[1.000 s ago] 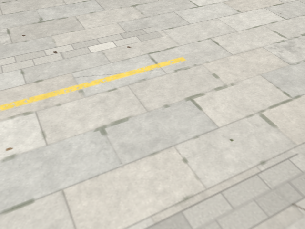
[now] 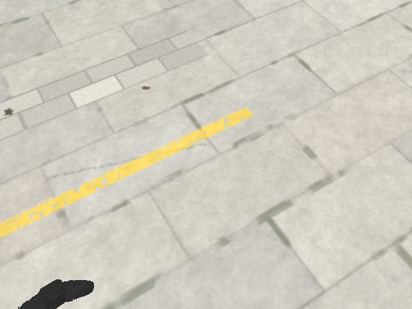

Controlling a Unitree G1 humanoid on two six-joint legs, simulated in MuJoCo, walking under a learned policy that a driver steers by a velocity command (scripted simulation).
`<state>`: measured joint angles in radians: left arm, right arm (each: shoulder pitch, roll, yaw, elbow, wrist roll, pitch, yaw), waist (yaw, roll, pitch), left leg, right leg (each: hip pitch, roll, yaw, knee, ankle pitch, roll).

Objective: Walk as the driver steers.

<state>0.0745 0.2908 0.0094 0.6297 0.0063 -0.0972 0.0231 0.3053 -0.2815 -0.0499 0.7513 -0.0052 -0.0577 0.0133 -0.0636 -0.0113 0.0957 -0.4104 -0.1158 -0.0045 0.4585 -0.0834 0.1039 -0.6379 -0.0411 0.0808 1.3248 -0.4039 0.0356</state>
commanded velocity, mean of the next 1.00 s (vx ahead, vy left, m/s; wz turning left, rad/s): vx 0.08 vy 0.00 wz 0.64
